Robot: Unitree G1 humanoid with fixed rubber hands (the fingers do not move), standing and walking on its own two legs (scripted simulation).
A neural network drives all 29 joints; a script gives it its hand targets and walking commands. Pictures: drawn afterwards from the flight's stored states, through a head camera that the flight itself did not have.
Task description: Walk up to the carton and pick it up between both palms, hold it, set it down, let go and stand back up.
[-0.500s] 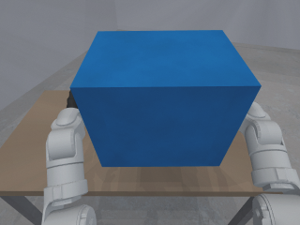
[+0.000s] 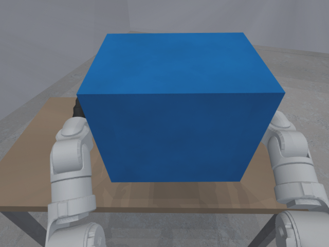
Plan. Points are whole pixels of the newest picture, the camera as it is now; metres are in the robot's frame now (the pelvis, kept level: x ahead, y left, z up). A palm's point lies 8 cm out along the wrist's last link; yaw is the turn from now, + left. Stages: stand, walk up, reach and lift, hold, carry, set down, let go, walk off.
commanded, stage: hold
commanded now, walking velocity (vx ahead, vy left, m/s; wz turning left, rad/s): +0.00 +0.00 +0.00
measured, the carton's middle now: (175, 109) +0.39 -0.01 +0.18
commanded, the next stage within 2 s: none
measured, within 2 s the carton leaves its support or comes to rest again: neither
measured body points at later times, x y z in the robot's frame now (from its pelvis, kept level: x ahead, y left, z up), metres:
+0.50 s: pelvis -0.01 +0.00 +0.00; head -0.04 +0.00 +0.45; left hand +0.37 +0.19 +0.19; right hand +0.38 -0.22 +0.19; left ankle +0.00 +0.12 -0.75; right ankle +0.06 -0.11 -0.75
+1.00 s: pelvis +0.00 +0.00 +0.00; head -0.03 +0.01 +0.45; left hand +0.37 +0.19 +0.19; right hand +0.38 -0.22 +0.19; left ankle +0.00 +0.12 -0.75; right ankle +0.06 -0.11 -0.75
